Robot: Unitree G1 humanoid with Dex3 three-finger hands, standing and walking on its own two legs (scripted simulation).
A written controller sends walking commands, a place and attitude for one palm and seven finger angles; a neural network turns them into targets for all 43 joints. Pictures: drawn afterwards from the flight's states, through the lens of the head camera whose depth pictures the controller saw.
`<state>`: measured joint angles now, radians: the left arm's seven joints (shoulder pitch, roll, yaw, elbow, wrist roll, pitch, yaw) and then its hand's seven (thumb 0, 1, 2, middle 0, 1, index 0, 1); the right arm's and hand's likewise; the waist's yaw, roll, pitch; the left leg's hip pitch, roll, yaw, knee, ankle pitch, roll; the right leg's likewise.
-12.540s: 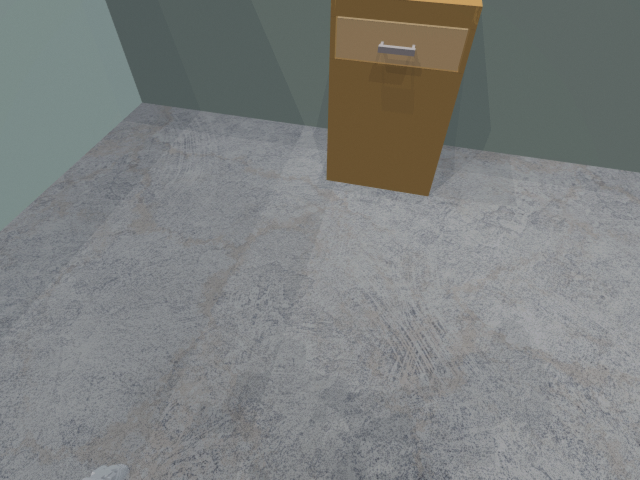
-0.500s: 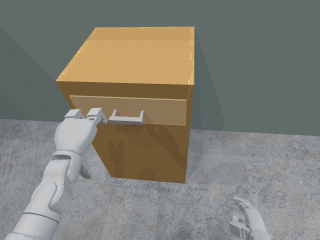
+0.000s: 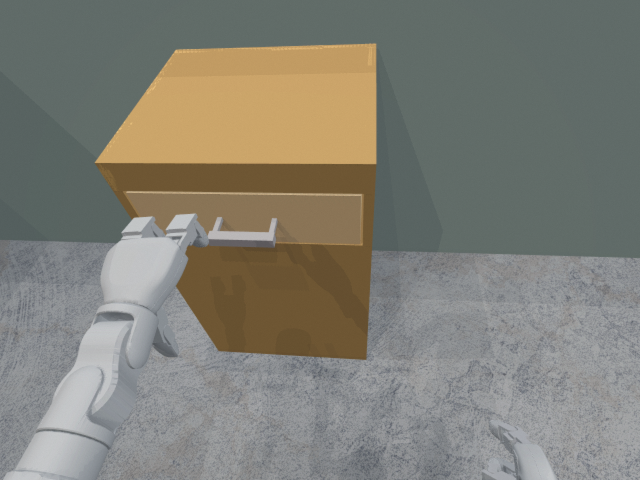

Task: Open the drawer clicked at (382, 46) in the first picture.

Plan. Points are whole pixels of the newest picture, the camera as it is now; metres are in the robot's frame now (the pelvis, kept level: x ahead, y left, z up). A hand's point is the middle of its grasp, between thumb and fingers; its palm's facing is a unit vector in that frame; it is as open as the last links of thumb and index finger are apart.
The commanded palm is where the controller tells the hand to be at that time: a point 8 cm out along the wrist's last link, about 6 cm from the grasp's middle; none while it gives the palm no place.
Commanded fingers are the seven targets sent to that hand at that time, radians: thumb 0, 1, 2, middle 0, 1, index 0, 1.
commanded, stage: move the hooked fingers above the handle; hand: left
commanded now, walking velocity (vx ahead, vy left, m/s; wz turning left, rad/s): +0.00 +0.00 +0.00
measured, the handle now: (244, 231) +0.55 +0.24 -0.09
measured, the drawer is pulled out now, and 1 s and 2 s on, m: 0.00 0.00 0.00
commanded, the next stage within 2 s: none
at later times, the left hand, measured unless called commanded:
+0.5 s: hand (202, 262) +0.38 +0.23 +0.04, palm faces -0.03 -0.02 -1.00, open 13.8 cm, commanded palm +0.36 +0.23 +0.09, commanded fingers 0.00 -0.50 0.30 -0.30 -1.20 -0.30 -1.20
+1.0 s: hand (230, 243) +0.44 +0.22 +0.00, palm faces -0.05 -0.01 -1.00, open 13.8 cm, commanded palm +0.43 +0.22 +0.05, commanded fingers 0.00 -0.50 0.30 -0.30 -1.20 -0.30 -1.20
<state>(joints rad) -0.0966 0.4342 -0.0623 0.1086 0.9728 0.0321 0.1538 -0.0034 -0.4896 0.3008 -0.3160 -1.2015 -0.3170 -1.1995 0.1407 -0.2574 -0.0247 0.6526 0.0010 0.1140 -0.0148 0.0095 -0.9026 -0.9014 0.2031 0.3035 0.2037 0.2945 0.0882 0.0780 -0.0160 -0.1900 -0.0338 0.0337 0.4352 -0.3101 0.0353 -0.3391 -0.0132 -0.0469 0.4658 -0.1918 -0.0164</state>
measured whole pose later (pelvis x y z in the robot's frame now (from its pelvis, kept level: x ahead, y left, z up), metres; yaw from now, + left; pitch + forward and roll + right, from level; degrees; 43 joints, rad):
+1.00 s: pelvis -0.01 +0.00 -0.02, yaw -1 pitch +16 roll +0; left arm -0.71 0.44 -0.03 0.98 1.09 -0.09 0.34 0.00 -0.49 0.30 -0.32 -1.20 -0.32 -1.20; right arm 0.28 -0.26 -0.06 0.70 -0.01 0.10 -0.02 0.00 -0.90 -0.90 0.21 0.30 0.21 0.29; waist -0.06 0.05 -0.10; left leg -0.56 -0.03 0.05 0.67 -0.39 0.04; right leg -0.70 -0.01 -0.03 0.66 -0.24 -0.02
